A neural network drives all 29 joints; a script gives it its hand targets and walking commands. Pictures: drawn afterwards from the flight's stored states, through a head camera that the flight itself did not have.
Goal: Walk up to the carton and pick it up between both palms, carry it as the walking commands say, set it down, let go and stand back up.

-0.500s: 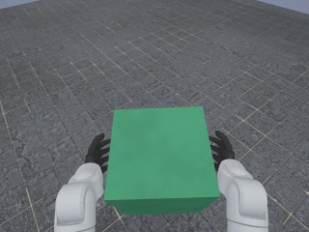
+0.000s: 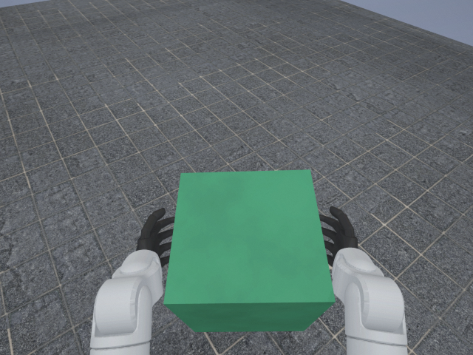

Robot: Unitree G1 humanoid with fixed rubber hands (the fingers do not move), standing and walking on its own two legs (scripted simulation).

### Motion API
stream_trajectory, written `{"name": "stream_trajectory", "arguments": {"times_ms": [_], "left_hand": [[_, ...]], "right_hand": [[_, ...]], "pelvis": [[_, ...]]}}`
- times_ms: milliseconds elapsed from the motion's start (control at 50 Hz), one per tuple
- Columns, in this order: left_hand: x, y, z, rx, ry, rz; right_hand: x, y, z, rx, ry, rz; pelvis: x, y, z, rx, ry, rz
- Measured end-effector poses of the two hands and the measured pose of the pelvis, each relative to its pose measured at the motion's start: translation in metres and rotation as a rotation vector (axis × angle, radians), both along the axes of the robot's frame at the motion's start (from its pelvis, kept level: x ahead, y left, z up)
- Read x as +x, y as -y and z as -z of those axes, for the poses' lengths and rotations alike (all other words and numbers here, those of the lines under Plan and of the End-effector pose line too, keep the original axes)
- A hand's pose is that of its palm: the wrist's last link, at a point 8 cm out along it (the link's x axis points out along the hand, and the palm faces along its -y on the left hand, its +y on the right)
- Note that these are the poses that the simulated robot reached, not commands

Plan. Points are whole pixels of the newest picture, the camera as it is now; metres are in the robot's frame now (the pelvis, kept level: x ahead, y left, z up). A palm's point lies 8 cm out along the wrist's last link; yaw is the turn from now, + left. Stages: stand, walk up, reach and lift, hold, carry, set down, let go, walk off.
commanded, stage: carry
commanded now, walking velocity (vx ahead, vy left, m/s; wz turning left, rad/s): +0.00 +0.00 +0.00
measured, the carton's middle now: (247, 258) +0.29 -0.01 +0.00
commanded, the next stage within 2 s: none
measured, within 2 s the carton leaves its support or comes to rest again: neither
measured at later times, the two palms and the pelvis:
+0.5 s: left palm (167, 162) +0.49 +0.16 +0.04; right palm (307, 159) +0.50 -0.14 +0.05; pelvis +0.22 +0.01 +0.00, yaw +0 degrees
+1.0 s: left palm (174, 99) +0.73 +0.18 +0.05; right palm (285, 97) +0.74 -0.12 +0.06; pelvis +0.46 +0.04 +0.00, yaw +0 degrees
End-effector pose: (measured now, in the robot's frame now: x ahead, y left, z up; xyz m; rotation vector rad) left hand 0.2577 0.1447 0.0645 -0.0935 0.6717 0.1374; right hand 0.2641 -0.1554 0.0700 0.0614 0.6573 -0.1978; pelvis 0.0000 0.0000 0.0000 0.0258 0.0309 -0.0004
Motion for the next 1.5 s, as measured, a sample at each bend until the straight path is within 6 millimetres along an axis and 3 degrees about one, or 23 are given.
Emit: {"name": "stream_trajectory", "arguments": {"times_ms": [100, 180, 300, 400, 520, 640, 760, 940, 1000, 1080, 1240, 1380, 1500], "left_hand": [[0.045, -0.009, 0.017, -0.015, -0.025, 0.006], [0.085, -0.01, 0.01, 0.018, -0.022, 0.02], [0.136, -0.005, -0.011, 0.065, 0.031, 0.018], [0.178, -0.009, 0.004, 0.018, -0.026, -0.02], [0.24, -0.018, 0.021, -0.024, -0.009, -0.01], [0.304, -0.021, 0.011, 0.017, -0.005, 0.022], [0.359, -0.017, -0.001, 0.06, 0.043, 0.024], [0.44, -0.029, 0.02, -0.004, -0.039, -0.016], [0.472, -0.037, 0.018, -0.014, 0.0, -0.006], [0.51, -0.044, 0.012, -0.009, -0.01, 0.008], [0.573, -0.048, -0.012, 0.046, 0.057, 0.019], [0.62, -0.049, 0.012, 0.023, -0.041, -0.016], [0.664, -0.058, 0.026, -0.012, -0.042, -0.013]], "right_hand": [[0.045, -0.01, 0.011, -0.014, -0.023, 0.005], [0.077, -0.01, 0.017, 0.017, -0.021, 0.021], [0.131, -0.005, 0.008, 0.072, 0.034, 0.022], [0.184, -0.009, 0.009, 0.026, -0.025, -0.015], [0.242, -0.018, 0.015, -0.016, -0.006, -0.005], [0.294, -0.021, 0.018, 0.024, -0.003, 0.028], [0.354, -0.018, 0.014, 0.068, 0.049, 0.027], [0.444, -0.03, 0.019, 0.007, -0.035, -0.008], [0.473, -0.038, 0.013, -0.006, 0.005, -0.001], [0.506, -0.044, 0.011, 0.0, -0.006, 0.013], [0.567, -0.048, 0.0, 0.052, 0.062, 0.022], [0.623, -0.049, 0.019, 0.033, -0.037, -0.01], [0.668, -0.058, 0.022, -0.003, -0.037, -0.008]], "pelvis": [[0.048, -0.01, 0.006, -0.025, 0.01, 0.015], [0.078, -0.014, 0.002, -0.048, -0.011, 0.031], [0.129, -0.011, 0.002, -0.035, 0.0, 0.021], [0.178, -0.005, -0.005, 0.011, -0.005, -0.008], [0.235, -0.016, 0.005, -0.015, 0.005, 0.002], [0.29, -0.026, 0.001, -0.067, -0.016, 0.037], [0.35, -0.024, 0.009, -0.058, 0.01, 0.028], [0.436, -0.026, -0.005, -0.02, 0.01, -0.012], [0.465, -0.036, 0.0, -0.043, 0.015, 0.0], [0.499, -0.045, -0.007, -0.069, 0.005, 0.017], [0.559, -0.052, -0.002, -0.076, 0.001, 0.021], [0.619, -0.045, -0.001, -0.024, 0.01, -0.014], [0.662, -0.054, 0.002, -0.036, 0.005, -0.011]]}}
